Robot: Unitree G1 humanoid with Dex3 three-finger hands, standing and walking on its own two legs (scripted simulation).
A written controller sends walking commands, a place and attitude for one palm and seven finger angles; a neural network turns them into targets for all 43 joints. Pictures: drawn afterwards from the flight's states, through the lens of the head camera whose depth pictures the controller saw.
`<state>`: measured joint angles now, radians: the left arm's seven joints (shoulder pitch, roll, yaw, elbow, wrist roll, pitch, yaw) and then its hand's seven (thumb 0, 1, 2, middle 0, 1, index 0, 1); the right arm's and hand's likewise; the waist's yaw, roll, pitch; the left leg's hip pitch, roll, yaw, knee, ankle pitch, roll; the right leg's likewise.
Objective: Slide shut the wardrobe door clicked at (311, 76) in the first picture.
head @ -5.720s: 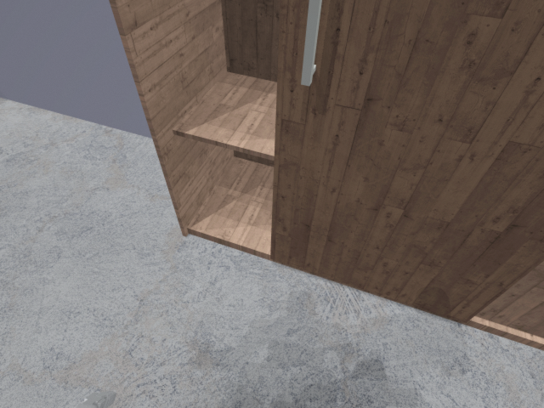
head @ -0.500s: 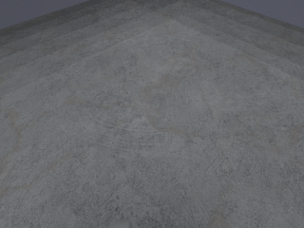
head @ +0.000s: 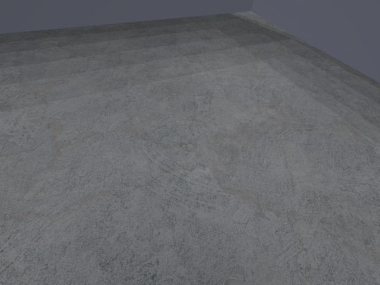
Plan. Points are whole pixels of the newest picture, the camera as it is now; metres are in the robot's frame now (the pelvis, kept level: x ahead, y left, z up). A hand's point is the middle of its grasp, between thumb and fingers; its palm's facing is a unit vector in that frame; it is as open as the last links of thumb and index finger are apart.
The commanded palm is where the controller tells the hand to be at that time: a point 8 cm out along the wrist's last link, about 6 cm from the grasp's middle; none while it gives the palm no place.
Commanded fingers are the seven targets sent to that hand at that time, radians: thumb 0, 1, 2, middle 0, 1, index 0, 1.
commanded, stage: walk to a spot facing it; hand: right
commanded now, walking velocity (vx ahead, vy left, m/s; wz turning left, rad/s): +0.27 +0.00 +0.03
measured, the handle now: out of the picture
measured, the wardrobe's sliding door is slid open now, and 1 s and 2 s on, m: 0.40 0.40 0.40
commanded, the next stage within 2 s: turn to face it in 0.10 s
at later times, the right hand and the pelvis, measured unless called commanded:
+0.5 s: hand out of the picture +0.13 -0.27 -0.19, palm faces +0.09 +0.98 -0.16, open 7.4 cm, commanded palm none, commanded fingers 0.00 -0.90 -0.90 0.20 0.30 0.20 0.30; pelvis +0.11 -0.09 -0.01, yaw -1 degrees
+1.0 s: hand (297, 268) +0.23 -0.28 -0.15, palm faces +0.29 +0.92 -0.24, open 7.4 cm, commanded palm none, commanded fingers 0.00 -0.90 -0.90 0.20 0.30 0.20 0.30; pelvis +0.13 -0.05 +0.00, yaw -18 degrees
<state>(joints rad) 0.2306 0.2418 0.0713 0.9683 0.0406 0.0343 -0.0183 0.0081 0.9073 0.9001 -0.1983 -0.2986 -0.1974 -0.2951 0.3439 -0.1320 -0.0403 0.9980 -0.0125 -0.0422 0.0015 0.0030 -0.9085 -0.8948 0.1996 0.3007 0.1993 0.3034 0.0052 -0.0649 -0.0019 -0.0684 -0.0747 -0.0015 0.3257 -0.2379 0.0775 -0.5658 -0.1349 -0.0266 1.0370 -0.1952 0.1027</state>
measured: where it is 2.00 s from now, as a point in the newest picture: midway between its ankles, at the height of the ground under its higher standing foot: outside the picture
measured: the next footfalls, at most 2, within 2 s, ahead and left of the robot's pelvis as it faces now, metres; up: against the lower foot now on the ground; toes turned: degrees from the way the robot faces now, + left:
right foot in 0.28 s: +0.20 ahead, -0.14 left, +0.00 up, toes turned -4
left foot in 1.08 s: +0.20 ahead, +0.07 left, +0.00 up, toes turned -23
